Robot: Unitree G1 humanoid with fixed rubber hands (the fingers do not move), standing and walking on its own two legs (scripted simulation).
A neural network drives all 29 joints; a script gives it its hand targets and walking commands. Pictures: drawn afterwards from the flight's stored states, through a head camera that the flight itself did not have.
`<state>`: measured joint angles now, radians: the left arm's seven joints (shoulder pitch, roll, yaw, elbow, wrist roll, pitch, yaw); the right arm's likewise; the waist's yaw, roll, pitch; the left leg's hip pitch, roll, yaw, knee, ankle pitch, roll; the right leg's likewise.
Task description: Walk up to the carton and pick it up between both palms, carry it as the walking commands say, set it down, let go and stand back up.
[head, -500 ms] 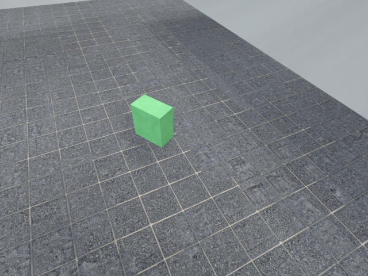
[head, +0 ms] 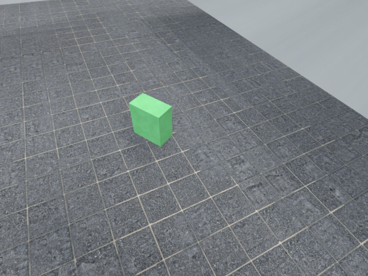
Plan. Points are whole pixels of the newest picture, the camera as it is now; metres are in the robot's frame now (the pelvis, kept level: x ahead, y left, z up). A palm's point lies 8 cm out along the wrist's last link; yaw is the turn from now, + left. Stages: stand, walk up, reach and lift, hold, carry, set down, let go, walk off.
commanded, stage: walk up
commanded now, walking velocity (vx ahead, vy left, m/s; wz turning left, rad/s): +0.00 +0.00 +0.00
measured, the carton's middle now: (151, 120) +1.26 +0.22 -0.64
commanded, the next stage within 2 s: none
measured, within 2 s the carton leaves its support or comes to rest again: neither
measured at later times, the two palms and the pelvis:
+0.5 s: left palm out of the picture -0.01 +0.31 -0.17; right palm out of the picture +0.16 -0.19 -0.13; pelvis +0.06 +0.05 -0.02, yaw +5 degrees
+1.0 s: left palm (105, 179) +0.45 +0.26 -0.16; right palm (261, 237) +0.28 -0.21 -0.17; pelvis +0.33 +0.03 -0.04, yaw +7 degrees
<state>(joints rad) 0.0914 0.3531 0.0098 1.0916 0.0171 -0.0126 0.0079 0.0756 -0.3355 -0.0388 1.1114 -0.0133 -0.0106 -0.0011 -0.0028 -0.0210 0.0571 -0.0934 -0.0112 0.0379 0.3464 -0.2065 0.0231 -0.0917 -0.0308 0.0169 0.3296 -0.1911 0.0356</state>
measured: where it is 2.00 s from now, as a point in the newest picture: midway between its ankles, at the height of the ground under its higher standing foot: (162, 198)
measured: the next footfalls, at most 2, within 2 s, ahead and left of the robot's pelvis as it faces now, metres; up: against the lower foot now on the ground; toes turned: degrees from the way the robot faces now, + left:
left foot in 0.44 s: +0.10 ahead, +0.17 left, +0.00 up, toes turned +10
right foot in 0.90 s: +0.47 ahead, -0.08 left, +0.00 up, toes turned -4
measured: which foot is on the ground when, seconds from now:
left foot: down 0.00-0.24, up 0.26-0.42, down 0.44-0.92, up 0.94-1.00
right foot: down 0.00-0.44, up 0.46-0.88, down 0.90-1.00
